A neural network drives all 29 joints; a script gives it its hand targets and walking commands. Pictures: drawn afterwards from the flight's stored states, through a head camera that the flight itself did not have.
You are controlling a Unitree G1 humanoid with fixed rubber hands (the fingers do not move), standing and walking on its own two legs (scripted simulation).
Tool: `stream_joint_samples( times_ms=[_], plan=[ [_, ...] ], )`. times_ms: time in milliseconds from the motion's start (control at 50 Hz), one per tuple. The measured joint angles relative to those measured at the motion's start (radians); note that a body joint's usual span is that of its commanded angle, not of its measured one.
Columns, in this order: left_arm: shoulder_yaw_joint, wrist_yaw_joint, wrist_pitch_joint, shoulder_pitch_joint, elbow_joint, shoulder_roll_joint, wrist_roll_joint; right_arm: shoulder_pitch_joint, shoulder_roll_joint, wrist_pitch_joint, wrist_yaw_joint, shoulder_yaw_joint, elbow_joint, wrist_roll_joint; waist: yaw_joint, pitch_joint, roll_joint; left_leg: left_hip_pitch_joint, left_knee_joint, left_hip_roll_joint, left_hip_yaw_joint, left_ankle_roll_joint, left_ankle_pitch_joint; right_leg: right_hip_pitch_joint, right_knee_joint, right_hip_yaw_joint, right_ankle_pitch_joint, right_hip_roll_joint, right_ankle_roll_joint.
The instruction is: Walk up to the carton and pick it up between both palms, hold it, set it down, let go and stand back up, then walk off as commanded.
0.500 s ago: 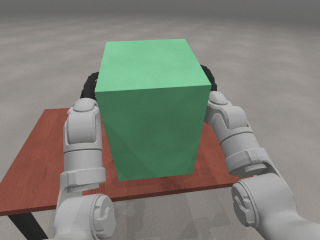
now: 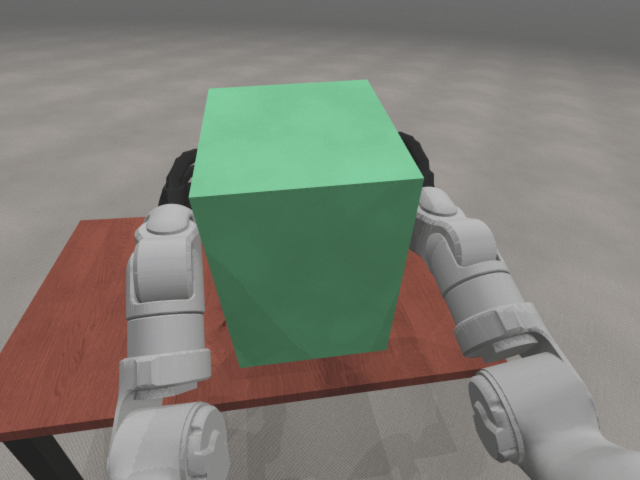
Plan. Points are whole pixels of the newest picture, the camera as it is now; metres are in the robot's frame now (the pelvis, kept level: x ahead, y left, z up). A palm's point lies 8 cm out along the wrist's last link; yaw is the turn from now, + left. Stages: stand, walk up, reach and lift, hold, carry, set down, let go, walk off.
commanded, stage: hold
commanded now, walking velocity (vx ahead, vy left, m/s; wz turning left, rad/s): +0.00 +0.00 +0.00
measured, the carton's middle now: (302, 226) +0.36 +0.01 +0.22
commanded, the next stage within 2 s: none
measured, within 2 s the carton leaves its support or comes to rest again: neither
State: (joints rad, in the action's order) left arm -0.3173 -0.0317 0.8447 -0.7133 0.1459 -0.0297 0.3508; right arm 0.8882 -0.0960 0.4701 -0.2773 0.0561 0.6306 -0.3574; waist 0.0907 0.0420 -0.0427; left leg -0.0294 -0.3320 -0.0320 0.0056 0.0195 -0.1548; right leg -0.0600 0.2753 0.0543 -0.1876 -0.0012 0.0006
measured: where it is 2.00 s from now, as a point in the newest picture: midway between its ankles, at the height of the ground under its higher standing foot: outside the picture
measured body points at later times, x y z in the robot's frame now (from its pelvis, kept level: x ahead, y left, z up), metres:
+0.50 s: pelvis +0.00 +0.00 +0.00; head -0.08 +0.02 +0.44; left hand +0.38 +0.15 +0.25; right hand +0.38 -0.13 +0.26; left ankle +0.03 +0.13 -0.75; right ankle -0.01 -0.11 -0.75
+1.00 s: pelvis -0.01 +0.00 +0.00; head -0.08 +0.02 +0.44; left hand +0.37 +0.15 +0.25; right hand +0.38 -0.13 +0.26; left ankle +0.03 +0.13 -0.75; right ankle -0.01 -0.11 -0.75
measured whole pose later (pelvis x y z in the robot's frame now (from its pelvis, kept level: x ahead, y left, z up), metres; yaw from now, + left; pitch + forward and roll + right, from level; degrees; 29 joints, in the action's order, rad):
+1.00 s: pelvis -0.01 +0.00 +0.00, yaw +0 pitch -8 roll +0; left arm -0.33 -0.04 0.85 -0.75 0.18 -0.02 0.35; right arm 0.91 -0.09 0.48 -0.28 0.04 0.65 -0.33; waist 0.08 0.04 -0.03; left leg -0.04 -0.32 -0.03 0.00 0.02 -0.14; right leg -0.04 0.28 0.06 -0.18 0.00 0.00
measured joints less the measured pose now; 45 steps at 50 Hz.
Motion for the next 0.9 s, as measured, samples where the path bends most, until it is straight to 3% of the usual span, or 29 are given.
stream_joint_samples(
  times_ms=[180,320,500,800,900],
  plan=[
    [-0.002,-0.001,0.015,0.005,-0.018,0.001,-0.007,-0.008,0.003,0.014,-0.003,0.004,-0.019,0.007,-0.005,-0.002,0.014,0.001,0.011,-0.001,0.001,0.001,0.012,0.008,0.007,-0.001,0.003,-0.001,-0.001],
    [-0.036,-0.008,-0.004,-0.070,0.084,0.007,0.003,0.048,0.010,0.018,0.010,-0.043,0.053,0.047,-0.021,0.007,0.018,-0.015,0.024,0.000,0.002,-0.001,0.026,0.033,0.013,-0.002,0.006,0.000,-0.005],
    [-0.033,-0.018,-0.018,-0.071,0.098,0.022,-0.010,0.048,0.011,0.016,-0.003,-0.032,0.047,0.042,-0.007,0.021,0.005,-0.014,0.029,0.000,-0.003,0.000,0.025,0.027,0.000,0.003,0.008,0.000,-0.003],
    [0.000,-0.007,0.011,-0.006,-0.004,0.009,-0.006,0.001,0.003,0.010,-0.005,0.000,-0.009,0.002,0.001,-0.002,0.007,-0.003,0.007,0.001,0.000,0.000,0.009,0.005,-0.002,0.000,0.005,0.001,0.000],
    [-0.018,-0.008,0.007,-0.024,0.022,0.000,0.001,0.005,0.002,0.015,-0.005,-0.004,0.002,0.012,-0.011,0.001,0.009,-0.007,0.010,0.001,0.003,-0.003,0.012,0.015,0.005,-0.004,0.006,0.001,0.000]
  ],
)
